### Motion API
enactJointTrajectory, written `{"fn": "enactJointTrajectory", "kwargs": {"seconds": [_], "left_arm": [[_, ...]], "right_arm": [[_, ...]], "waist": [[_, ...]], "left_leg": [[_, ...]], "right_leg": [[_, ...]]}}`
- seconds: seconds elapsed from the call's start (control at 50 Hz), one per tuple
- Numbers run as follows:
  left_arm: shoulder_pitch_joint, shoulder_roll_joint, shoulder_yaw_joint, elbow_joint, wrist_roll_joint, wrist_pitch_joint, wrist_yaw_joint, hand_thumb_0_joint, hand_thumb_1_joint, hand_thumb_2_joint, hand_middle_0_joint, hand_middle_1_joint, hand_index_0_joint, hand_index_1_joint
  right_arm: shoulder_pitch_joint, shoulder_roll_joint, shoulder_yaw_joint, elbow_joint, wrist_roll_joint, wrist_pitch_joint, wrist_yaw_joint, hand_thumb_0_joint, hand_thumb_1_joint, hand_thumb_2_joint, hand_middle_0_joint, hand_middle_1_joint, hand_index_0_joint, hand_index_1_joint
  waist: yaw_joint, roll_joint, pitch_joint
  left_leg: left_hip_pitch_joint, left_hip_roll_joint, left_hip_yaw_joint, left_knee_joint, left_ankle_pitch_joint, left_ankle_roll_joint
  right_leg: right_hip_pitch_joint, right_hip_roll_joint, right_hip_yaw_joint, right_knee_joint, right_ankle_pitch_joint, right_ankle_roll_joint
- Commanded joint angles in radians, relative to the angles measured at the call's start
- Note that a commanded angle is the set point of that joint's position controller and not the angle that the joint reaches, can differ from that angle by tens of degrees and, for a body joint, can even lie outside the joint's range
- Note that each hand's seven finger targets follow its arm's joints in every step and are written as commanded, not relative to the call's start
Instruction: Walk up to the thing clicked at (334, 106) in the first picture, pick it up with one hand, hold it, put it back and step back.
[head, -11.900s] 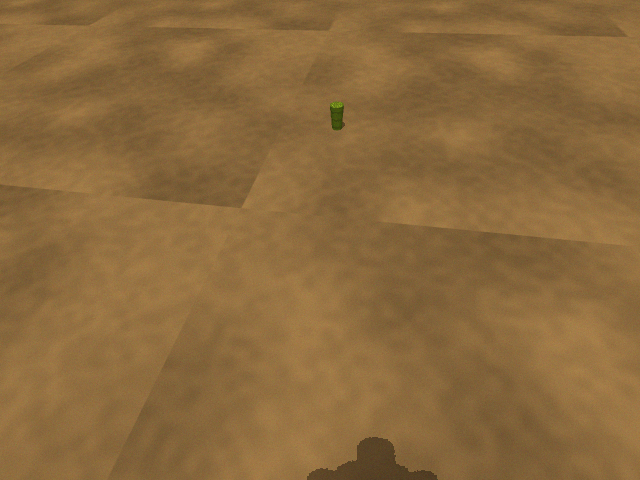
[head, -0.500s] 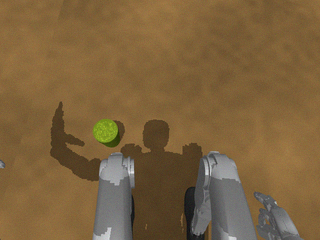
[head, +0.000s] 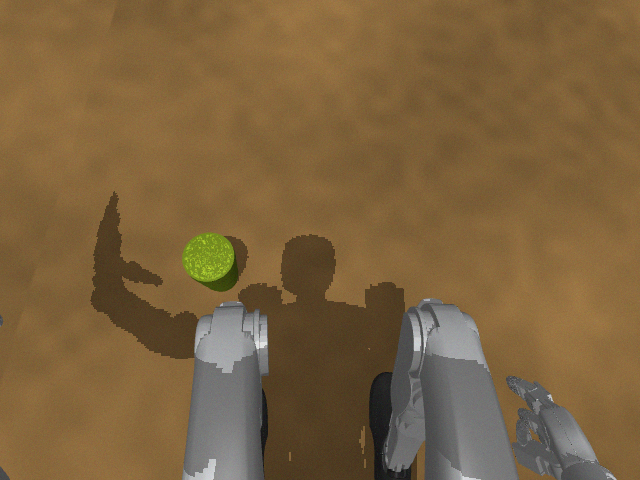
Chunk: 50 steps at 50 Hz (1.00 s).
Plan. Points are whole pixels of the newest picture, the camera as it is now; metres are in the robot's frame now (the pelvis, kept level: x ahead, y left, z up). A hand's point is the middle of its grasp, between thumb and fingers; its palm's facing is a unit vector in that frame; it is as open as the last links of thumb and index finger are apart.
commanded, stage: approach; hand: left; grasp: from the side
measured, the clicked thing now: (216, 267) +0.42 +0.21 -0.31
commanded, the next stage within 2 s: close in in 0.62 s
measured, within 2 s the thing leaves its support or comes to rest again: neither
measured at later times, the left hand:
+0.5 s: hand (82, 265) +0.37 +0.35 -0.13, palm faces +0.08 -1.00 +0.02, open 17.3 cm
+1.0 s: hand (183, 273) +0.39 +0.25 -0.26, palm faces +0.03 -1.00 +0.06, open 17.6 cm
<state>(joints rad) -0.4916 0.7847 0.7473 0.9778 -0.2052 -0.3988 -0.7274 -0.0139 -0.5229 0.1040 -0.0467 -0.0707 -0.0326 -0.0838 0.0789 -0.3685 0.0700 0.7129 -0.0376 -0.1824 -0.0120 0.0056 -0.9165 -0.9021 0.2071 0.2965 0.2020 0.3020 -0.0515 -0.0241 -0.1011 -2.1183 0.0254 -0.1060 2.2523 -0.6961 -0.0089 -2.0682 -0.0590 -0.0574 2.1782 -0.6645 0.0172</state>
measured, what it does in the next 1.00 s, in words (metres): lowers itself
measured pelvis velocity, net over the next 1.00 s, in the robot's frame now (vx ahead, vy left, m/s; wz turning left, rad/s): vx -0.01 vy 0.02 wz -0.15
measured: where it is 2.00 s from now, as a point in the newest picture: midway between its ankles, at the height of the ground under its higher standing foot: (319, 459)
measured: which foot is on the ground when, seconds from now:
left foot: down 0.00-1.00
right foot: down 0.00-1.00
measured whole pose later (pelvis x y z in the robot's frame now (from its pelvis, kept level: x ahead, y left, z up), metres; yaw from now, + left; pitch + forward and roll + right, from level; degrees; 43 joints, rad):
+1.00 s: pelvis -0.01 +0.02 -0.10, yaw -9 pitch +14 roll -15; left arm -0.54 0.72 0.59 1.35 -0.22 -1.06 -0.45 -0.02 -0.59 0.04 -0.06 -0.09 -0.06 -0.09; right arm -0.19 -0.37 0.42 0.62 -0.29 -0.11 0.10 0.00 -0.93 -0.90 0.21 0.30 0.20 0.30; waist -0.19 -0.24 0.24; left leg -2.21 0.02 -0.32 2.66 -0.73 -0.02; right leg -2.08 0.01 -0.20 2.42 -0.61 0.06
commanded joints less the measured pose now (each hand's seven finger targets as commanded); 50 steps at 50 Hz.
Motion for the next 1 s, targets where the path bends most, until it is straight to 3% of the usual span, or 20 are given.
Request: {"fn": "enactJointTrajectory", "kwargs": {"seconds": [0.0,0.04,0.08,0.12,0.22,0.26,0.32,0.34,0.42,0.52,0.58,0.6,0.62,0.68,0.7,0.74,0.88,0.92,0.96,0.98], "left_arm": [[-0.16,0.386,0.068,-0.177,-0.035,-0.054,-0.003,0.0,-0.512,0.101,-0.044,-0.075,-0.032,-0.083],[-0.181,0.41,0.081,-0.186,-0.038,-0.055,-0.001,0.0,-0.553,0.143,-0.068,-0.107,-0.029,-0.142],[-0.175,0.402,0.083,-0.163,-0.042,-0.06,-0.004,0.0,-0.529,0.065,-0.062,-0.077,-0.036,-0.096],[-0.127,0.337,0.068,-0.08,-0.057,-0.07,-0.014,0.0,-0.542,0.063,-0.064,-0.083,-0.039,-0.102],[-0.174,0.303,0.052,-0.005,-0.103,-0.182,-0.043,0.0,-0.538,0.065,-0.064,-0.087,-0.04,-0.105],[-0.176,0.272,0.03,0.043,-0.117,-0.228,-0.057,0.0,-0.509,0.072,-0.059,-0.088,-0.037,-0.103],[-0.226,0.279,0.021,0.076,-0.134,-0.3,-0.063,0.0,-0.506,0.074,-0.058,-0.089,-0.037,-0.103],[-0.217,0.29,0.024,0.091,-0.137,-0.32,-0.06,0.0,-0.497,0.083,-0.055,-0.094,-0.035,-0.108],[-0.217,0.324,0.026,0.1,-0.117,-0.395,-0.04,0.0,-0.48,0.093,-0.051,-0.091,-0.028,-0.107],[-0.195,0.353,0.038,0.112,-0.094,-0.473,0.001,0.0,-0.49,0.102,-0.054,-0.089,-0.025,-0.11],[-0.178,0.325,0.024,0.134,-0.095,-0.519,0.018,0.0,-0.507,0.105,-0.049,-0.093,-0.023,-0.112],[-0.188,0.289,-0.005,0.136,-0.099,-0.533,0.023,0.0,-0.503,0.097,-0.049,-0.098,-0.028,-0.111],[-0.19,0.237,-0.042,0.156,-0.095,-0.544,0.031,0.0,-0.508,0.097,-0.05,-0.093,-0.028,-0.107],[-0.183,0.199,-0.086,0.209,-0.087,-0.581,0.064,0.0,-0.542,0.1,-0.048,-0.101,-0.029,-0.114],[-0.203,0.181,-0.111,0.211,-0.084,-0.598,0.076,0.0,-0.556,0.088,-0.052,-0.103,-0.036,-0.112],[-0.206,0.176,-0.131,0.226,-0.075,-0.631,0.107,0.0,-0.611,0.034,-0.057,-0.091,-0.053,-0.089],[-0.19,0.187,-0.115,0.238,-0.048,-0.726,0.248,0.0,-0.611,0.007,-0.071,-0.093,-0.075,-0.084],[-0.198,0.162,-0.139,0.237,-0.029,-0.74,0.291,0.0,-0.611,0.014,-0.072,-0.09,-0.074,-0.083],[-0.164,0.149,-0.137,0.245,-0.02,-0.75,0.328,0.0,-0.611,0.016,-0.068,-0.088,-0.071,-0.08],[-0.176,0.14,-0.159,0.239,-0.01,-0.756,0.345,0.0,-0.611,0.009,-0.068,-0.084,-0.073,-0.074]], "right_arm": [[0.127,-0.227,-0.081,-0.054,0.008,-0.027,-0.021,0.0,-0.909,-0.908,0.199,0.3,0.199,0.3],[0.126,-0.231,-0.079,-0.052,0.008,-0.023,-0.02,0.0,-0.928,-0.912,0.2,0.3,0.199,0.3],[0.123,-0.23,-0.075,-0.054,0.01,-0.02,-0.019,0.0,-0.902,-0.905,0.198,0.3,0.199,0.3],[0.112,-0.224,-0.068,-0.052,0.008,-0.023,-0.015,0.0,-0.906,-0.906,0.198,0.3,0.199,0.3],[0.074,-0.223,-0.045,-0.069,-0.006,-0.046,-0.004,0.0,-0.903,-0.903,0.198,0.3,0.199,0.3],[0.057,-0.229,-0.03,-0.074,-0.017,-0.055,0.0,0.0,-0.9,-0.903,0.198,0.3,0.199,0.3],[0.031,-0.242,-0.008,-0.081,-0.033,-0.065,0.006,0.0,-0.9,-0.902,0.199,0.3,0.199,0.3],[0.02,-0.246,0.002,-0.081,-0.04,-0.067,0.009,0.0,-0.896,-0.901,0.199,0.3,0.199,0.3],[-0.015,-0.274,0.033,-0.085,-0.073,-0.06,0.02,0.0,-0.899,-0.903,0.199,0.3,0.199,0.3],[-0.07,-0.306,0.078,-0.092,-0.115,-0.026,0.033,0.0,-0.909,-0.907,0.198,0.3,0.199,0.3],[-0.102,-0.314,0.109,-0.091,-0.142,-0.006,0.04,0.0,-0.916,-0.909,0.198,0.3,0.199,0.3],[-0.122,-0.315,0.114,-0.092,-0.147,-0.002,0.04,0.0,-0.915,-0.908,0.199,0.3,0.199,0.3],[-0.132,-0.314,0.123,-0.093,-0.157,0.002,0.043,0.0,-0.915,-0.908,0.199,0.3,0.199,0.3],[-0.156,-0.318,0.146,-0.086,-0.177,0.01,0.049,0.0,-0.918,-0.908,0.199,0.3,0.199,0.3],[-0.167,-0.319,0.159,-0.09,-0.184,0.014,0.051,0.0,-0.921,-0.907,0.199,0.3,0.199,0.3],[-0.19,-0.322,0.175,-0.094,-0.196,0.021,0.057,0.0,-0.926,-0.906,0.199,0.3,0.199,0.3],[-0.221,-0.346,0.229,-0.111,-0.241,0.057,0.081,0.0,-0.931,-0.904,0.199,0.3,0.199,0.3],[-0.217,-0.345,0.236,-0.111,-0.25,0.065,0.09,0.0,-0.929,-0.904,0.199,0.3,0.199,0.3],[-0.222,-0.347,0.237,-0.118,-0.266,0.075,0.098,0.0,-0.928,-0.904,0.199,0.3,0.199,0.3],[-0.226,-0.35,0.238,-0.125,-0.271,0.079,0.101,0.0,-0.927,-0.903,0.199,0.3,0.199,0.3]], "waist": [[0.028,0.222,-0.608],[0.03,0.229,-0.605],[0.024,0.225,-0.593],[0.008,0.168,-0.543],[-0.029,0.07,-0.474],[-0.043,0.094,-0.461],[-0.059,0.094,-0.449],[-0.052,0.108,-0.452],[-0.045,0.213,-0.477],[-0.065,0.287,-0.458],[-0.085,0.326,-0.461],[-0.099,0.33,-0.452],[-0.123,0.34,-0.426],[-0.144,0.308,-0.385],[-0.169,0.294,-0.372],[-0.17,0.284,-0.335],[-0.171,0.315,-0.303],[-0.181,0.329,-0.282],[-0.179,0.33,-0.283],[-0.191,0.333,-0.264]], "left_leg": [[0.471,-0.013,0.043,-0.312,0.139,0.03],[0.474,-0.013,0.041,-0.307,0.143,0.029],[0.459,-0.014,0.036,-0.302,0.142,0.029],[0.411,-0.015,0.039,-0.277,0.126,0.035],[0.268,-0.015,0.054,-0.199,0.067,0.049],[0.269,-0.013,0.052,-0.175,0.073,0.043],[0.25,-0.01,0.044,-0.137,0.042,0.041],[0.254,-0.006,0.04,-0.13,0.045,0.037],[0.328,0.004,0.02,-0.105,0.093,0.016],[0.366,0.015,-0.01,-0.07,0.122,0.001],[0.404,0.023,-0.031,-0.04,0.179,-0.011],[0.403,0.025,-0.035,-0.031,0.17,-0.011],[0.404,0.026,-0.041,-0.029,0.168,-0.014],[0.371,0.029,-0.053,0.01,0.163,-0.014],[0.359,0.028,-0.062,0.018,0.154,-0.013],[0.329,0.028,-0.068,0.026,0.129,-0.012],[0.353,0.029,-0.099,0.044,0.171,-0.028],[0.355,0.03,-0.101,0.041,0.17,-0.032],[0.355,0.031,-0.104,0.051,0.184,-0.034],[0.341,0.031,-0.109,0.048,0.174,-0.034]], "right_leg": [[0.265,0.044,-0.034,-0.206,0.105,-0.058],[0.262,0.043,-0.032,-0.201,0.109,-0.058],[0.249,0.043,-0.036,-0.191,0.105,-0.058],[0.24,0.046,-0.04,-0.19,0.093,-0.054],[0.259,0.06,-0.044,-0.18,0.048,-0.044],[0.248,0.066,-0.052,-0.156,0.058,-0.046],[0.228,0.073,-0.068,-0.132,0.04,-0.045],[0.225,0.076,-0.073,-0.114,0.042,-0.047],[0.202,0.08,-0.097,-0.05,0.084,-0.053],[0.196,0.084,-0.131,0.008,0.118,-0.051],[0.205,0.09,-0.151,0.044,0.16,-0.051],[0.19,0.091,-0.154,0.047,0.157,-0.05],[0.187,0.091,-0.161,0.05,0.161,-0.049],[0.191,0.098,-0.176,0.059,0.167,-0.046],[0.197,0.099,-0.186,0.06,0.168,-0.043],[0.198,0.102,-0.193,0.061,0.157,-0.042],[0.242,0.111,-0.234,0.087,0.203,-0.034],[0.246,0.111,-0.241,0.088,0.211,-0.034],[0.256,0.117,-0.247,0.089,0.226,-0.033],[0.249,0.116,-0.252,0.092,0.223,-0.034]]}}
